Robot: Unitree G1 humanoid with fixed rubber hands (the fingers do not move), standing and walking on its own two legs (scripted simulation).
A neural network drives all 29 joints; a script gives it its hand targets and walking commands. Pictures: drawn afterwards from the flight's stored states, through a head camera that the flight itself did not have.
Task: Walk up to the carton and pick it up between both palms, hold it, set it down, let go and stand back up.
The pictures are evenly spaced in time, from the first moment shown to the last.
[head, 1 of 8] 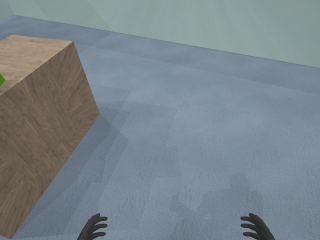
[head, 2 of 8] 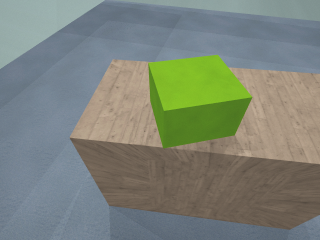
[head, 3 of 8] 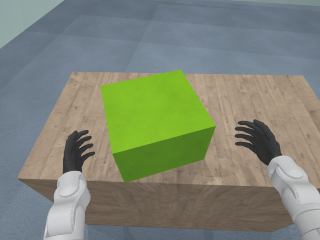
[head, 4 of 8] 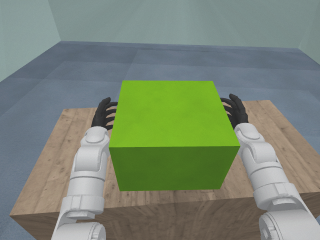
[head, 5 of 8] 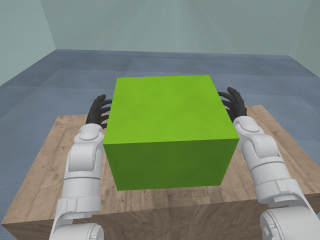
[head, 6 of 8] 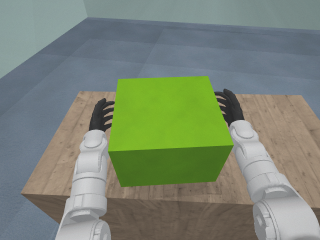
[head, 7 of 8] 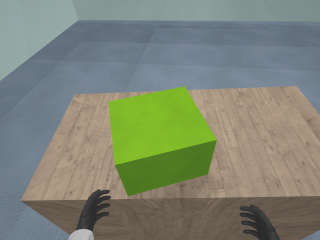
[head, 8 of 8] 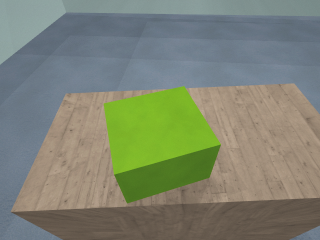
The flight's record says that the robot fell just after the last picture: no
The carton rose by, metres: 0.16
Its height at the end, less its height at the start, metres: +0.00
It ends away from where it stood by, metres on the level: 0.01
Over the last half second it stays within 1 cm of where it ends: yes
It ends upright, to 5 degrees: yes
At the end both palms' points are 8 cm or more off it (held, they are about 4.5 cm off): yes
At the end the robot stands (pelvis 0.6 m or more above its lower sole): yes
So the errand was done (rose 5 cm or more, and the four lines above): yes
